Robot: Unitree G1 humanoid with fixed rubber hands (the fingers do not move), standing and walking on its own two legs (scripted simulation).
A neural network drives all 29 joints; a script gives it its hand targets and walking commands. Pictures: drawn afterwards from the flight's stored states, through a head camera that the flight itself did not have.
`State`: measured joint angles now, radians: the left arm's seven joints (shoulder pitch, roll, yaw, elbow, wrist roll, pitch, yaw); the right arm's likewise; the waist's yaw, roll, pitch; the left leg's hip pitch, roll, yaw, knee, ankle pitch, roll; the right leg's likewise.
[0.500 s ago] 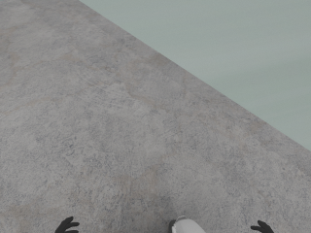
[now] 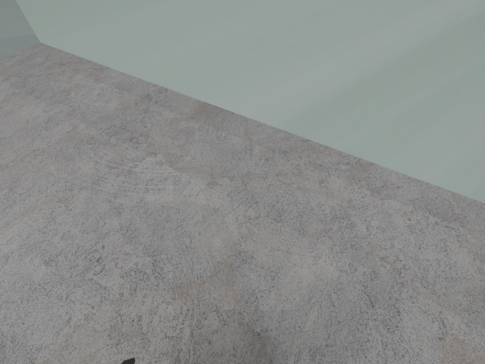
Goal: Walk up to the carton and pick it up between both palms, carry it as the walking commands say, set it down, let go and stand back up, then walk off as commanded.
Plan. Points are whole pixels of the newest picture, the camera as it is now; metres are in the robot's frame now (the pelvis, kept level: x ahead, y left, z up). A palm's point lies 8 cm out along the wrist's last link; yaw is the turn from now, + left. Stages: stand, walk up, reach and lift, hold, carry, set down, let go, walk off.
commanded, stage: stand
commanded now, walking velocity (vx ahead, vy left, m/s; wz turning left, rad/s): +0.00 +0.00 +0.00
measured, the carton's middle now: out of the picture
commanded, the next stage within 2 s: walk off in 0.58 s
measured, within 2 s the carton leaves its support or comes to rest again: neither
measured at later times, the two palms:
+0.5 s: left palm out of the picture -0.04 +0.26 -0.14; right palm out of the picture -0.02 -0.22 -0.13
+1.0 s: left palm out of the picture -0.02 +0.25 -0.15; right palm out of the picture -0.05 -0.24 -0.15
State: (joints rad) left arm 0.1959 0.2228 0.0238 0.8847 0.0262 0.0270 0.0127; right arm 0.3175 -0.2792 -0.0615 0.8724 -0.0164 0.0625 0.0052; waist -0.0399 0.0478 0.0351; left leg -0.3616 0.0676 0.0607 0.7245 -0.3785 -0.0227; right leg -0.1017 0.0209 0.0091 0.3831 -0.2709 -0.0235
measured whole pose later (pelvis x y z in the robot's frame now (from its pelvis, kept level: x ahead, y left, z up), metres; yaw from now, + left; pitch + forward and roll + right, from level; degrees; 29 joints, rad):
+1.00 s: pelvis -0.05 +0.01 -0.01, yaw -5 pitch +0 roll +1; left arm 0.28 0.19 0.03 1.03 0.03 0.02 0.03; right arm 0.25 -0.21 -0.05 1.03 -0.02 0.02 -0.07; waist 0.01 -0.02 0.04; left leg -0.26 0.04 0.14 0.56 -0.29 0.01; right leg -0.33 -0.02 0.01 0.69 -0.36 0.01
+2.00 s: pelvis -0.09 +0.02 -0.01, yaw -39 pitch +0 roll +0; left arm 0.09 0.25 0.06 0.77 0.02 0.03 -0.02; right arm 0.29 -0.30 -0.08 0.82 -0.02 0.05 -0.01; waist -0.04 0.06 0.09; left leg -0.39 0.15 0.15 0.98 -0.53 -0.08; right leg -0.28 0.02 -0.08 0.58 -0.30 -0.05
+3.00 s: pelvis -0.11 +0.05 -0.01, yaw -74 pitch +1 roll +1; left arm 0.15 0.27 0.05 0.72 0.01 0.03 -0.01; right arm 0.26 -0.31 -0.07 0.74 -0.02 0.06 0.00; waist -0.03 0.05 0.08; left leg -0.48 0.13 0.08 1.06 -0.43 -0.10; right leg -0.26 0.01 -0.02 0.50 -0.26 -0.04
